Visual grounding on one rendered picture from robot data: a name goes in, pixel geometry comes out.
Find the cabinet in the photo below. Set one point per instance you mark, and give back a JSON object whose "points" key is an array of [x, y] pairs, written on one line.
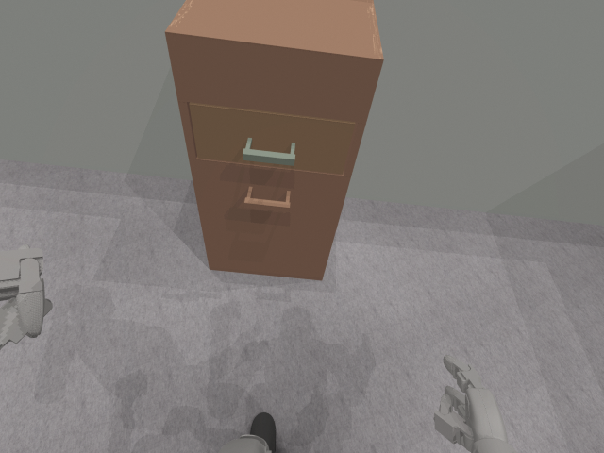
{"points": [[317, 58]]}

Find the left robot foot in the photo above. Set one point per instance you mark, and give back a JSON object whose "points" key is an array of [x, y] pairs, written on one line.
{"points": [[264, 427]]}

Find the right robot hand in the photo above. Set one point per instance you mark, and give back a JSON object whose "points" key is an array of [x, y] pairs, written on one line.
{"points": [[478, 415]]}

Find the handle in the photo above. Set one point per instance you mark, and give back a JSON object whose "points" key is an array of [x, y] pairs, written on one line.
{"points": [[262, 204], [267, 156]]}

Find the drawer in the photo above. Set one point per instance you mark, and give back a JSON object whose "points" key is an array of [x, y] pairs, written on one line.
{"points": [[221, 133]]}

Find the left robot shin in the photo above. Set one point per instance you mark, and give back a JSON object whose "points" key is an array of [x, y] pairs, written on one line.
{"points": [[255, 437]]}

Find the left robot hand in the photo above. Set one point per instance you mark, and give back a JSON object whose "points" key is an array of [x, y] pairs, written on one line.
{"points": [[21, 285]]}

